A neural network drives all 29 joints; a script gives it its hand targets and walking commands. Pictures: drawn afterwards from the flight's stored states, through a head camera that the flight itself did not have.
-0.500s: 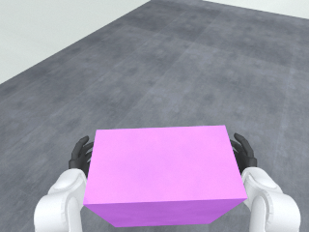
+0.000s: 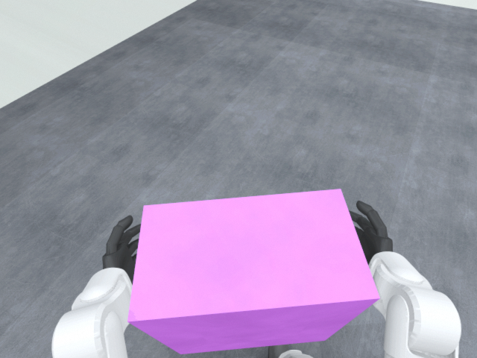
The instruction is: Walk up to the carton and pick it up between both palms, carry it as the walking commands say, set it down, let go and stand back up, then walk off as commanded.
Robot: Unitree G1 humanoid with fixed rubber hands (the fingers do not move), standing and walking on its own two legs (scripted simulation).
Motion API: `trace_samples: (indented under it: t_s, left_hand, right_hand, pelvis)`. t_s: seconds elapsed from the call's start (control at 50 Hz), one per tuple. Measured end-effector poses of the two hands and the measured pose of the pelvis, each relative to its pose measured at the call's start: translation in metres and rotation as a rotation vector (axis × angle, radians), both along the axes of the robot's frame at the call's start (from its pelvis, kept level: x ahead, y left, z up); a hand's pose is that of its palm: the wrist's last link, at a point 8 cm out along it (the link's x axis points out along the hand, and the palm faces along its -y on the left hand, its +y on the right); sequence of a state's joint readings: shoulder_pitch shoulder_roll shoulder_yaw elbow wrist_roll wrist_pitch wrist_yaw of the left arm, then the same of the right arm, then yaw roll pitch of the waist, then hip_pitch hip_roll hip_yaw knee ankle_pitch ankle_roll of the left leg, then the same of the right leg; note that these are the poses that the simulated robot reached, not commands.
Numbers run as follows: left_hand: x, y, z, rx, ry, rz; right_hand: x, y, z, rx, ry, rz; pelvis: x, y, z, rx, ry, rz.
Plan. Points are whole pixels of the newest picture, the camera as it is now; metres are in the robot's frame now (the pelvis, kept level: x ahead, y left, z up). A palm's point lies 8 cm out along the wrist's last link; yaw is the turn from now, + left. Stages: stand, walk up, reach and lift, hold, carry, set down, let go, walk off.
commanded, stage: carry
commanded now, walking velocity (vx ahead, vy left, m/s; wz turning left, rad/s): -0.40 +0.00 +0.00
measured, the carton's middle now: (248, 283) +0.24 +0.00 +0.01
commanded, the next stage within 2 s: none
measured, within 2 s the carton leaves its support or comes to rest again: neither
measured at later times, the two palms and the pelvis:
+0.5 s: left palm out of the picture +0.00 +0.12 +0.10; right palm out of the picture -0.03 -0.24 +0.09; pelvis -0.25 -0.03 +0.02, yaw -4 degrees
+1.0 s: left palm out of the picture -0.20 +0.17 +0.10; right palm out of the picture -0.19 -0.19 +0.11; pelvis -0.43 -0.02 +0.01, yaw +0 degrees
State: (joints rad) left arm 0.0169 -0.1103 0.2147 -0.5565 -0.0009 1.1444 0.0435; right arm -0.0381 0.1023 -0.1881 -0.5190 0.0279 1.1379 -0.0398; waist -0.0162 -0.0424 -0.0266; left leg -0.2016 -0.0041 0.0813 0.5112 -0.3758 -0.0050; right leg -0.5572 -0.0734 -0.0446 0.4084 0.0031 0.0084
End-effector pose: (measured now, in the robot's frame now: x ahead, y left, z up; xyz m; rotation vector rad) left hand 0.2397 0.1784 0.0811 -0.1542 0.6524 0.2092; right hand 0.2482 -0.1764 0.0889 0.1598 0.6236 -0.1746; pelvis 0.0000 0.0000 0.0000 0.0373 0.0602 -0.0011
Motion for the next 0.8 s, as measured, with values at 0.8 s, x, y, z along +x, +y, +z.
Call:
trace_samples:
  t_s: [0.8]
  left_hand:
    - [-0.391,-0.011,0.017,0.022,0.007,-0.004]
  right_hand:
    - [-0.387,-0.011,0.016,0.001,0.007,0.012]
  pelvis:
    - [-0.38,-0.016,0.012,-0.019,-0.015,0.006]
